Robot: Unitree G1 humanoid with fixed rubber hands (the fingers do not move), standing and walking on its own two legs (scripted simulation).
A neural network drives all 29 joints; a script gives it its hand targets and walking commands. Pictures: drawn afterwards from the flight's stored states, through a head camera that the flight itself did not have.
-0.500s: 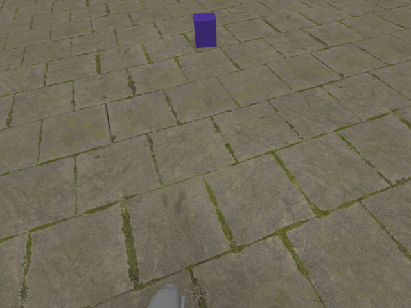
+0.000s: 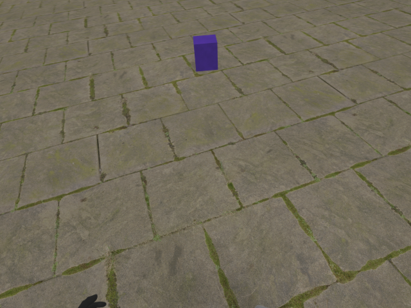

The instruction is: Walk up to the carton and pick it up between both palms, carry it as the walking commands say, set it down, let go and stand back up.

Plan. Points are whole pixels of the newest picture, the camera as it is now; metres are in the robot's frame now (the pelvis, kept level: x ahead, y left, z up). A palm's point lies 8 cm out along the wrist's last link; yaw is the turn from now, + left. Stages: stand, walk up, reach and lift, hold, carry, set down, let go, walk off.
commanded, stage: walk up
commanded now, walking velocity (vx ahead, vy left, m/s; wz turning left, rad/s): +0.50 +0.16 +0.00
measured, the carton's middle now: (205, 53) +2.47 +0.08 -0.61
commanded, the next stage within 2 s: none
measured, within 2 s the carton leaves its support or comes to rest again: neither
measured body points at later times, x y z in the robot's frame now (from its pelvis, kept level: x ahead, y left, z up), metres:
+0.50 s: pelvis +0.29 +0.02 +0.01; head +0.30 +0.00 +0.46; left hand +0.23 +0.31 -0.11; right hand +0.41 -0.20 -0.14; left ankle +0.43 +0.16 -0.70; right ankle +0.10 -0.09 -0.71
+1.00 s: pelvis +0.56 +0.00 +0.01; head +0.56 -0.04 +0.46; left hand +0.63 +0.29 -0.10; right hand +0.60 -0.23 -0.16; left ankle +0.45 +0.15 -0.66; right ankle +0.60 -0.09 -0.71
